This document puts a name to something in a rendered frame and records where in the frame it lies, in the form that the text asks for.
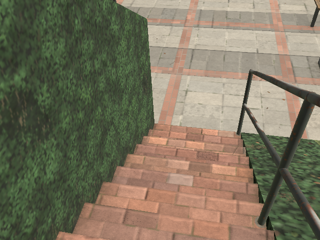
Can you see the stairs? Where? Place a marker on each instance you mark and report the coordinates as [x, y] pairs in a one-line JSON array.
[[181, 183]]

